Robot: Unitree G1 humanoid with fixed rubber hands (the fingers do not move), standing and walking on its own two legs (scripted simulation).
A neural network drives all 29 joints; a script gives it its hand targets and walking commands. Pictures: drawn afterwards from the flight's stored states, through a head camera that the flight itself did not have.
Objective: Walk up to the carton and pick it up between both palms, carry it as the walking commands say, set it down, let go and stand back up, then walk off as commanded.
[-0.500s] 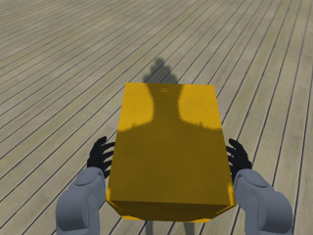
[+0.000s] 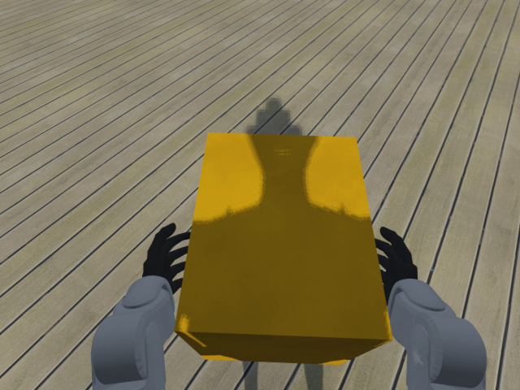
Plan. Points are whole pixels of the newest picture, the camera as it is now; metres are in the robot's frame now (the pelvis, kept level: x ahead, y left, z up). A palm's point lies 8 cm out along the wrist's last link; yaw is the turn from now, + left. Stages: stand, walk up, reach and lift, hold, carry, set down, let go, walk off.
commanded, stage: carry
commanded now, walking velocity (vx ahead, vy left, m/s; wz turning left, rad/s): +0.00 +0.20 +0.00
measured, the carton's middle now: (276, 254) +0.31 +0.00 +0.04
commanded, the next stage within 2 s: none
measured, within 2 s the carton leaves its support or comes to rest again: neither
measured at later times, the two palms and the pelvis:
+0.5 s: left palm (116, 308) +0.20 +0.20 +0.10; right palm (371, 307) +0.20 -0.11 +0.09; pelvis -0.03 +0.04 +0.01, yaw +0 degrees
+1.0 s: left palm (66, 333) +0.17 +0.25 +0.10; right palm (334, 331) +0.17 -0.06 +0.10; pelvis -0.07 +0.09 +0.01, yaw +1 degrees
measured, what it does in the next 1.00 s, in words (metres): steps to the left: right foot, then left foot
